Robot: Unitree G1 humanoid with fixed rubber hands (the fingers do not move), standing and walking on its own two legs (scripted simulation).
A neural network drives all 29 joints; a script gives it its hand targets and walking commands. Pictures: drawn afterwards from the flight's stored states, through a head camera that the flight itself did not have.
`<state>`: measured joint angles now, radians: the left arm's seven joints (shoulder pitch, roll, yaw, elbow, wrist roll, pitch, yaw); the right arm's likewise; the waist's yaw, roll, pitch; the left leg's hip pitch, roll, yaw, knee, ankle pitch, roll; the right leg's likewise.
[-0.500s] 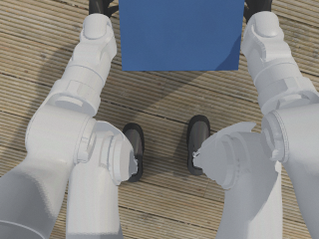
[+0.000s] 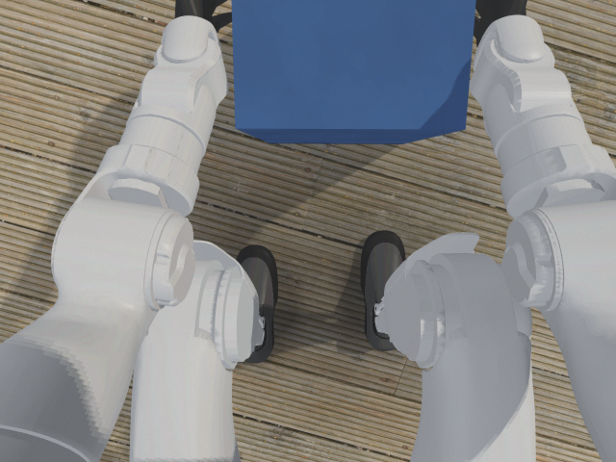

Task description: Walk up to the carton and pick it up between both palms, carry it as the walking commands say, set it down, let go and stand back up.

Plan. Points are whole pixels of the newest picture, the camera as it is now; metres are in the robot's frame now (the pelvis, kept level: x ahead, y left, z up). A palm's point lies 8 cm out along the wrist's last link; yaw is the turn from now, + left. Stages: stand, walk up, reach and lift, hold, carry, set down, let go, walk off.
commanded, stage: reach and lift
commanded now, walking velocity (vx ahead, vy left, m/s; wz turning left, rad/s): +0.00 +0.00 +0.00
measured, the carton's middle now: (342, 52) +0.52 -0.05 -0.23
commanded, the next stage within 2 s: none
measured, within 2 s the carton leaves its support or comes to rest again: leaves its support in 0.04 s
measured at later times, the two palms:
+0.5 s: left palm out of the picture +0.54 +0.09 -0.08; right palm out of the picture +0.52 -0.21 -0.08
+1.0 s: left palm out of the picture +0.54 +0.09 -0.02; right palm out of the picture +0.51 -0.21 -0.02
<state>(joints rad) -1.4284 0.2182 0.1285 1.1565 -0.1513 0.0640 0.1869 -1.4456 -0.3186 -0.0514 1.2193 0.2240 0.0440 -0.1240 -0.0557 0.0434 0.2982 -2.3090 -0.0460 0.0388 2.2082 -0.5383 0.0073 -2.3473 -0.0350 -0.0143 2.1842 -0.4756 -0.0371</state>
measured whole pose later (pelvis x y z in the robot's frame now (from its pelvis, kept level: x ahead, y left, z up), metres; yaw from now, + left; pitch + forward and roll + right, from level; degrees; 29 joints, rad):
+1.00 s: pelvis +0.02 +0.00 +0.07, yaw -2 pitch +45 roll +2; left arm -1.11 0.00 0.43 0.69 0.13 0.30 0.12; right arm -1.13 -0.10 -0.41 0.72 -0.14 0.31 -0.04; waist -0.03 0.03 -0.06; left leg -2.19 -0.08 0.00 1.97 -0.57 -0.02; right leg -2.25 0.03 0.01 1.94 -0.48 -0.01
